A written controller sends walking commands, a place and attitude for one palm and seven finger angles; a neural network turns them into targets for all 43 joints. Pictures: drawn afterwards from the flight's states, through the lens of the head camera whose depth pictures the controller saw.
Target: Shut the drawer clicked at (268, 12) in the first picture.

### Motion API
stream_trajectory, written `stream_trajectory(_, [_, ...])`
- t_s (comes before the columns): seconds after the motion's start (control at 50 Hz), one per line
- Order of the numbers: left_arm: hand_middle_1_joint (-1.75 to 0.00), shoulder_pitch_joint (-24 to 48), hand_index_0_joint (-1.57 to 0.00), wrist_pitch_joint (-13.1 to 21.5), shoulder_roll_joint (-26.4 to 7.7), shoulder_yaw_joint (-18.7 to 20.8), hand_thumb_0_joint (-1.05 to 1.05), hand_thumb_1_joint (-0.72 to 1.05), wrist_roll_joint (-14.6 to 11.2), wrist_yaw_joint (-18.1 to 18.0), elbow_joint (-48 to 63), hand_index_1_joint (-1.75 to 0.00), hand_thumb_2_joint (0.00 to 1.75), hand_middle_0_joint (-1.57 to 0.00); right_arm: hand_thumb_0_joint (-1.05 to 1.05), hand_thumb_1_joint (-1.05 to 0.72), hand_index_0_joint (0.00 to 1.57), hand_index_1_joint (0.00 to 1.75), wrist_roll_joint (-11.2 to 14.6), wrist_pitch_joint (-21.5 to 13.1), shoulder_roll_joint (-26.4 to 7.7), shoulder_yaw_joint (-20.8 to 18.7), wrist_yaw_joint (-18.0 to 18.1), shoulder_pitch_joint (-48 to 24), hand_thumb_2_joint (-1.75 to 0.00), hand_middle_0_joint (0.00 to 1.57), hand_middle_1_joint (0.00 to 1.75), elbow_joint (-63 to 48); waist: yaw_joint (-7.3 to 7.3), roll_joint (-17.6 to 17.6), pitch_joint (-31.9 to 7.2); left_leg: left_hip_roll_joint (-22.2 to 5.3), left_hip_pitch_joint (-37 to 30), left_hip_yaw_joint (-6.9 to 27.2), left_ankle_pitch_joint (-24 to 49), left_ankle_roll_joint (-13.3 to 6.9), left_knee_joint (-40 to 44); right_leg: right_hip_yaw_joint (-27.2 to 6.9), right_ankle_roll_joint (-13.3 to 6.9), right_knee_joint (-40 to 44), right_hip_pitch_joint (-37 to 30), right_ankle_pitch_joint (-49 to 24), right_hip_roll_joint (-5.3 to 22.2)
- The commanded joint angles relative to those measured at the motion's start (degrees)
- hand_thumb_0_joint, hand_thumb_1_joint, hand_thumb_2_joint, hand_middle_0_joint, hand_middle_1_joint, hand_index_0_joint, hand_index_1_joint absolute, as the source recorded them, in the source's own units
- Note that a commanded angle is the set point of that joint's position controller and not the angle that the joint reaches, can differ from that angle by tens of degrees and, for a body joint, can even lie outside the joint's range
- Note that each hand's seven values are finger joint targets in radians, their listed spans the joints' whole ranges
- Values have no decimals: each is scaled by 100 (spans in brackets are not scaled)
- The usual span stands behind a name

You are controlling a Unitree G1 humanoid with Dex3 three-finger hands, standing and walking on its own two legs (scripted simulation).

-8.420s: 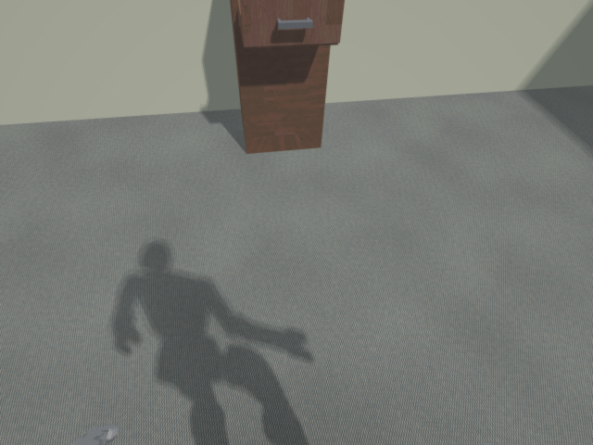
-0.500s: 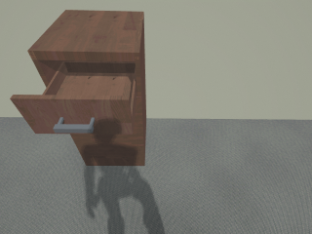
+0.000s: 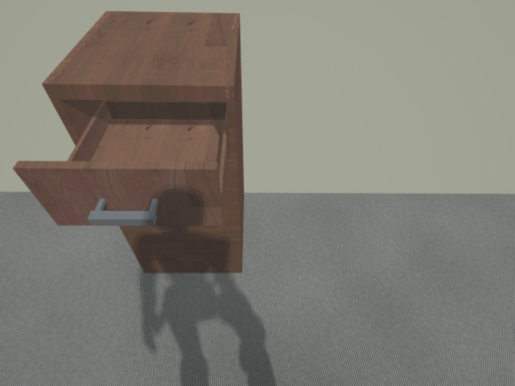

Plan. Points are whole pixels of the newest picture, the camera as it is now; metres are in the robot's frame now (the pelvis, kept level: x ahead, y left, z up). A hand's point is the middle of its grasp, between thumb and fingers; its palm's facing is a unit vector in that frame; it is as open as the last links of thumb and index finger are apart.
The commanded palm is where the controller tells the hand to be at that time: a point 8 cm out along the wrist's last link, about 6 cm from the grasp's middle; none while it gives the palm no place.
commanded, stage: come to a stop and stand still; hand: left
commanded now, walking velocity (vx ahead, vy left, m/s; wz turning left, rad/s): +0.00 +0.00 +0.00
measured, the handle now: (125, 210) +0.43 +0.29 -0.02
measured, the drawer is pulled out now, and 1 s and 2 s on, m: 0.22 0.22 0.22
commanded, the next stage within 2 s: look again from close up in 0.14 s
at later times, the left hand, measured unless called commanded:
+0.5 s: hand out of the picture +0.01 +0.18 -0.18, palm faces +0.02 -0.98 -0.22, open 7.3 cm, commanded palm none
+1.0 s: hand out of the picture +0.00 +0.17 -0.19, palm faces +0.06 -0.98 -0.19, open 7.3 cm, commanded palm none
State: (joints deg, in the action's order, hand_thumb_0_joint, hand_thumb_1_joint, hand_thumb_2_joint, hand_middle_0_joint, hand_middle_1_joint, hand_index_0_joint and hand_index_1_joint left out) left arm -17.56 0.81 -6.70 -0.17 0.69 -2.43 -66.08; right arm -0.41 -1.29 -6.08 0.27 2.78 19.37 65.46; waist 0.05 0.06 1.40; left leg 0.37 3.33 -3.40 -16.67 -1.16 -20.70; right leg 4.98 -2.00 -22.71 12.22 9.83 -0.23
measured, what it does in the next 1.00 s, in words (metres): stands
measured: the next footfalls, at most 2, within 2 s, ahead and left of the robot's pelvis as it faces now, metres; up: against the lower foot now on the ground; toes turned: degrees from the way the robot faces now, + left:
right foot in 1.52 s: +0.15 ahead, -0.06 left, +0.00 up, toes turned -3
left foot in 1.84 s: +0.14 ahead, +0.18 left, +0.00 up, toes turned +6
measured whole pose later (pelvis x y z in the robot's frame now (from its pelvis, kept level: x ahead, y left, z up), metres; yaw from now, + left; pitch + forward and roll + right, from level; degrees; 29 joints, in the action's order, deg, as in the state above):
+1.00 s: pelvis +0.00 +0.00 -0.01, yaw +2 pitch -1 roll +0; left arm -16.2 0.4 -8.1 0.8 1.2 -1.5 -62.5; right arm -1.1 0.2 -8.6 0.7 1.4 19.8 64.3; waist -0.3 1.0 2.2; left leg -0.1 9.0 -2.3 -23.4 -1.5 -32.6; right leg 6.9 -2.5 -30.8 15.3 14.7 0.6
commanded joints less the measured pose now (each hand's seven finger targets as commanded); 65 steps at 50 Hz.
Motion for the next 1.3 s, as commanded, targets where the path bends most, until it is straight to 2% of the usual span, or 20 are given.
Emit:
stream_trajectory(0.0, [-30, -384, -20, 90, -547, 92, 0, 90, -23, -21, 116, -30, 90, -20, 0, -90, 20, 30, -8, -56, -588, -76, 27, 534, -90, 20, 30, -22, -3, 86, 331, -737, 597, 534, 1141, -42, 461, -724, -35, 254, -363, -984, 680])
stream_trajectory(0.2, [-30, -213, -20, 100, -748, 129, 0, 90, -24, -6, 167, -30, 90, -20, 0, -90, 20, 30, -13, -68, -778, -98, 25, 360, -90, 20, 30, -56, 7, 80, 298, -746, 515, 542, 1265, -43, 479, -725, -62, 267, -483, -1122, 704])
stream_trajectory(0.22, [-30, -744, -20, 177, -773, 97, 0, 90, 27, -224, -7, -30, 90, -20, 0, -90, 20, 30, 40, -131, -800, -86, -85, -335, -90, 20, 30, -470, 281, -146, 397, -786, 1040, 124, 1231, 81, -743, -906, 100, -136, -399, -3269, 990])
stream_trajectory(0.24, [-30, -529, -20, 217, -955, 109, 0, 90, -4, -175, 222, -30, 90, -20, 0, -90, 20, 30, 13, -29, -573, -79, -73, 213, -90, 20, 30, -619, -118, 11, -199, -408, 1033, 390, -193, 89, -520, -1306, -157, -111, -656, -2341, 1255])
stream_trajectory(0.26, [-30, -285, -20, 214, -979, 127, 0, 90, -20, -92, 324, -30, 90, -20, 0, -90, 20, 30, -47, 18, -553, -72, -90, 173, -90, 20, 30, -598, -93, 357, -102, -369, 997, 332, -176, 31, -337, -1164, -242, -154, -523, -1831, 1170])
stream_trajectory(0.3, [-30, -104, -20, 192, -739, 51, 0, 90, -21, -25, 384, -30, 90, -20, 0, -90, 20, 30, -72, -42, -622, -39, -112, 390, -90, 20, 30, -548, -141, 353, -129, -564, 957, 533, 365, -59, -178, -869, -236, -193, -222, -381, 795])
stream_trajectory(0.48, [-30, 18, -20, 94, -652, 21, 0, 90, -43, 41, 421, -30, 90, -20, 0, -90, 20, 30, -57, -99, -818, -1, -71, 310, -90, 20, 30, -513, -23, 92, 451, -693, 1118, 666, 997, -125, 195, -688, -126, -332, -231, -554, 594])
stream_trajectory(0.8, [-30, -32, -20, 100, -696, 59, 0, 90, -40, 32, 382, -30, 90, -20, 0, -90, 20, 30, -34, -100, -735, 19, -57, 277, -90, 20, 30, -192, -9, -29, 284, -642, 916, 554, 714, -98, 264, -815, -142, -158, -395, -733, 688])
stream_trajectory(0.88, [-30, -130, -20, 57, -834, 163, 0, 90, 14, 46, 455, -30, 90, -20, 0, -90, 20, 30, -73, 12, -711, 9, -110, 356, -90, 20, 30, -198, 60, -153, 439, -376, 1387, 404, -512, -123, -172, -1061, -281, -18, -325, 961, 892])
stream_trajectory(0.94, [-30, -420, -20, 34, -1177, 345, 0, 90, 39, 51, 513, -30, 90, -20, 0, -90, 20, 30, -87, 90, -650, -23, -143, 311, -90, 20, 30, -330, 168, -786, 432, -58, 1938, 53, -926, -63, -1430, -2053, -677, 848, -349, 2442, 1647])
stream_trajectory(0.96, [-30, -506, -20, 22, -1248, 417, 0, 90, 58, 26, 556, -30, 90, -20, 0, -90, 20, 30, -90, 120, -649, -59, -147, 243, -90, 20, 30, -402, 211, -1023, 447, -126, 2128, 49, -1113, -47, -1912, -2331, -876, 1092, -363, 2589, 1932])
stream_trajectory(1.0, [-30, -551, -20, 63, -1192, 461, 0, 90, 93, 17, 625, -30, 90, -20, 0, -90, 20, 30, -90, 72, -685, -87, -190, 49, -90, 20, 30, -539, 260, -771, 465, -300, 2431, 235, -1385, -66, -2495, -2525, -1112, 1191, -252, 2103, 2189])
stream_trajectory(1.04, [-30, -279, -20, 87, -1199, 477, 0, 90, 104, 28, 724, -30, 90, -20, 0, -90, 20, 30, -70, 25, -581, -103, -240, 215, -90, 20, 30, -501, 76, -426, 211, -381, 1768, 259, -1139, -68, -1892, -1885, -1009, 812, 93, 1349, 2044])
stream_trajectory(1.08, [-30, 88, -20, 46, -1130, 460, 0, 90, 74, 61, 830, -30, 90, -20, 0, -90, 20, 30, -70, -2, -372, -75, -240, 791, -90, 20, 30, -279, -209, -238, 189, -104, 383, -160, -210, -7, -831, -1010, -636, 290, 1116, 1744, 1470])
stream_trajectory(1.1, [-30, 207, -20, 3, -976, 416, 0, 90, 58, 82, 870, -30, 90, -20, 0, -90, 20, 30, -83, -23, -465, -79, -221, 1136, -90, 20, 30, -180, -334, 192, 199, -203, 96, 103, -235, -16, -361, -580, -415, -374, 1425, 1985, 1063])
stream_trajectory(1.12, [-30, 263, -20, -47, -682, 359, 0, 90, 35, 124, 972, -30, 90, -20, 0, -90, 20, 30, -147, -32, -859, -174, -180, 1288, -90, 20, 30, -181, -386, 1487, 355, -1022, 193, 1351, -1143, -338, 363, 40, -112, -1563, 2005, 2305, 401])
stream_trajectory(1.14, [-30, 418, -20, -43, -515, 325, 0, 90, 66, 141, 1145, -30, 90, -20, 0, -90, 20, 30, -175, -18, -1164, -247, -140, 1385, -90, 20, 30, -281, -451, 2068, 602, -1823, 318, 2484, -1475, -868, 1136, 319, -2, -2720, 2544, 2498, 16])
stream_trajectory(1.16, [-30, 573, -20, -29, -614, 332, 0, 90, 125, 145, 1189, -30, 90, -20, 0, -90, 20, 30, -152, -13, -1097, -230, -144, 1221, -90, 20, 30, -349, -400, 1619, 784, -1978, 496, 2536, -1223, -1162, 1147, -83, -129, -3393, 2655, 2316, 266])
stream_trajectory(1.22, [-30, 358, -20, 18, -444, 322, 0, 90, 117, 240, 957, -30, 90, -20, 0, -90, 20, 30, -134, -170, -879, -131, -121, 623, -90, 20, 30, -532, -76, 504, 686, -1620, 681, 1808, 11, -1144, 996, -214, -51, -4048, 2470, 1366, 483])
stream_trajectory(1.28, [-30, 319, -20, 16, -320, 273, 0, 90, 99, 265, 916, -30, 90, -20, 0, -90, 20, 30, -122, -282, -840, -95, -88, 718, -90, 20, 30, -475, -35, 475, 477, -1364, 300, 1113, 1841, -1131, 840, -23, 68, -3778, 2336, 1023, 457])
